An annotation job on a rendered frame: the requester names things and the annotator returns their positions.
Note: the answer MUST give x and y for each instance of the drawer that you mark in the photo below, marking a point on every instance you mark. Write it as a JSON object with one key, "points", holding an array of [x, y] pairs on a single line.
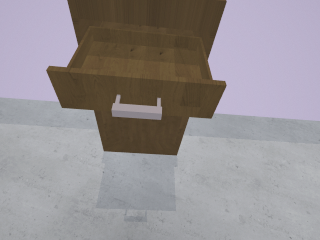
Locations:
{"points": [[141, 67]]}

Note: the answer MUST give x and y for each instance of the handle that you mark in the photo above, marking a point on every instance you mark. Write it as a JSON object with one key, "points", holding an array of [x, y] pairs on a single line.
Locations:
{"points": [[136, 111]]}

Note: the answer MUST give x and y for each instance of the cabinet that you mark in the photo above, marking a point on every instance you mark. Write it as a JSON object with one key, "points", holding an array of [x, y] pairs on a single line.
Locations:
{"points": [[195, 18]]}

